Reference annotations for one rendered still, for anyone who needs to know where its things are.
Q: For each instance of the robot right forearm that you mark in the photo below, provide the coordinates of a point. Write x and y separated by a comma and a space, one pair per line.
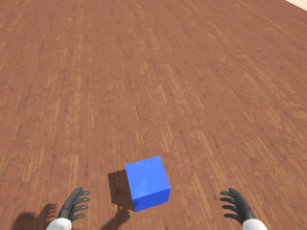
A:
254, 224

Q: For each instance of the robot left forearm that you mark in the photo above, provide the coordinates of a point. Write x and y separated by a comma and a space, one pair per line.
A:
60, 224

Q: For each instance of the carton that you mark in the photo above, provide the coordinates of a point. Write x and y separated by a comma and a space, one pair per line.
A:
149, 185

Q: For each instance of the left robot hand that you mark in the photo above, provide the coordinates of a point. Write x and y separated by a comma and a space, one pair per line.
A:
69, 207

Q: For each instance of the right robot hand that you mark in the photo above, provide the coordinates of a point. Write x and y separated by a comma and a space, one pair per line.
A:
241, 207

